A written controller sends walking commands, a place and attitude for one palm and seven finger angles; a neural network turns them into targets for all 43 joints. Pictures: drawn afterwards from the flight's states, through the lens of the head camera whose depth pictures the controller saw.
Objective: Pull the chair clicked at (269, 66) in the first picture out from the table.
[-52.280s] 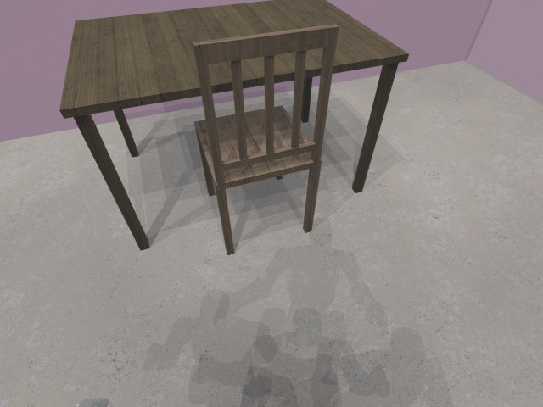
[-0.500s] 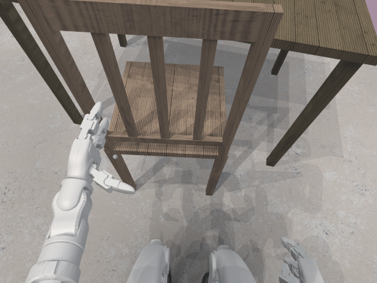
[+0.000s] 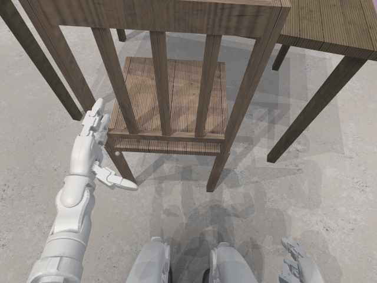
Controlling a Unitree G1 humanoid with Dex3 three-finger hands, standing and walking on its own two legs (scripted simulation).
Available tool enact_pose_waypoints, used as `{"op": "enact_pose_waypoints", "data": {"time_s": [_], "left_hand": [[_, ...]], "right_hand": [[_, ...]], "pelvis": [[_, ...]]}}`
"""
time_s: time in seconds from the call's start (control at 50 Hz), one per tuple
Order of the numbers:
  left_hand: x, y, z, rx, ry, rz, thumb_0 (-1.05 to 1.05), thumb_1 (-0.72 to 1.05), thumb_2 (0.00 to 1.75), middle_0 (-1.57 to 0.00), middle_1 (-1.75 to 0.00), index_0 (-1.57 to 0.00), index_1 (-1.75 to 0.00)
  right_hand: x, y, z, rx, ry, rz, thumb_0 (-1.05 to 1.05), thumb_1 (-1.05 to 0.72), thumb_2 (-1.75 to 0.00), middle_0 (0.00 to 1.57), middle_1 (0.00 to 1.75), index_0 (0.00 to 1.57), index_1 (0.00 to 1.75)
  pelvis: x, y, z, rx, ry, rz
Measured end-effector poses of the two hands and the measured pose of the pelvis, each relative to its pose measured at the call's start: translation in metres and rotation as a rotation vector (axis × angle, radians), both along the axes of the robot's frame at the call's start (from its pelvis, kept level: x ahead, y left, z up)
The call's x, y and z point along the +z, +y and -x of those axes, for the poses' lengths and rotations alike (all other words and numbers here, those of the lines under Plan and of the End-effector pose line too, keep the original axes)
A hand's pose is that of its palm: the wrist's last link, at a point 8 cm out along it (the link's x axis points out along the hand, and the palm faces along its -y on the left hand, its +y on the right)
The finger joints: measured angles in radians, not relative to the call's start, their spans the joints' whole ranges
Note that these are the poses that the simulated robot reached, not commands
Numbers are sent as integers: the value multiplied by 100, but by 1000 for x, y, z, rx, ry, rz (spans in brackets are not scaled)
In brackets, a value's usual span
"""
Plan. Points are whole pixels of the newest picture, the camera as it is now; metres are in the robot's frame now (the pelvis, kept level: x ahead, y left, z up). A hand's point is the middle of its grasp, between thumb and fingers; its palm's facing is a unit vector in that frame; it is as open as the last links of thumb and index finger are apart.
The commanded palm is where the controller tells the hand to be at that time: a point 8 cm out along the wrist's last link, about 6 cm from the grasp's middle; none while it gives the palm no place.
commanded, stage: aim the fingers beside a spindle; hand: left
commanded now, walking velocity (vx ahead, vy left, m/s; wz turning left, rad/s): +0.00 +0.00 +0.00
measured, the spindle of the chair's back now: (163, 95) +0.51 +0.08 +0.04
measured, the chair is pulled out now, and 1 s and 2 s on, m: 0.12 0.12 0.12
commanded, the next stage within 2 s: push the fingers through the gap in 0.10 s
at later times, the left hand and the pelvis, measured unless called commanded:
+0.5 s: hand (123, 142) +0.39 +0.15 +0.03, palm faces -0.02 -1.00 -0.06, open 16.9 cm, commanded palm +0.38 +0.20 +0.02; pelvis +0.00 -0.01 +0.00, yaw +0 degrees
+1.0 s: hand (124, 124) +0.44 +0.16 +0.03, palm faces +0.00 -1.00 -0.04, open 16.9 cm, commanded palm +0.42 +0.20 +0.02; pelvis +0.00 -0.01 -0.01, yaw -1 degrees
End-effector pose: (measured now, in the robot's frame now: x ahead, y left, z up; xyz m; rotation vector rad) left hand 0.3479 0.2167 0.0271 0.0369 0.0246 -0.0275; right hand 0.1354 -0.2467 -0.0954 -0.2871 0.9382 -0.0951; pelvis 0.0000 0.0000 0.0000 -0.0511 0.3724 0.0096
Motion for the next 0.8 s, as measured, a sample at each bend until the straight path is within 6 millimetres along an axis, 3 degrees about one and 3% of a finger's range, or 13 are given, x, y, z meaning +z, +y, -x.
{"op": "enact_pose_waypoints", "data": {"time_s": [0.24, 0.38, 0.8], "left_hand": [[0, -5, 4, 2, 0, -11, -1, -50, 30, -6, -8, -6, -8], [0, -7, -10, 9, -6, -19, -1, -50, 30, -6, -8, -6, -8], [2, -4, -53, 26, -5, -17, -1, -50, 30, -6, -8, -6, -8]], "right_hand": [[-1, 2, -5, 8, 1, -12, 0, -90, -90, 20, 30, 20, 30], [-6, -1, -1, 2, 16, -9, 0, -90, -90, 20, 30, 20, 30], [-13, -17, 43, -68, 130, 2, 0, -90, -90, 20, 30, 20, 30]], "pelvis": [[0, -1, -2, 1, 0, -2], [-2, -3, -1, 2, 5, -1], [-4, -8, -2, -15, 34, -7]]}}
